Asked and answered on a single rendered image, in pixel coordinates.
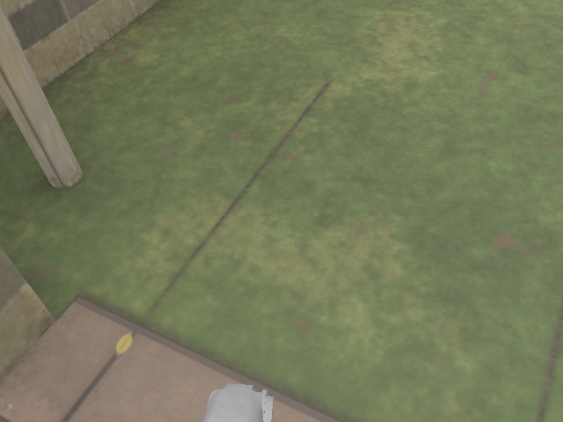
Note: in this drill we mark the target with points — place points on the left robot shin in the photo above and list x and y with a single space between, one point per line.
212 393

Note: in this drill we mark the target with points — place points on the left robot thigh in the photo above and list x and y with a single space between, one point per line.
239 403

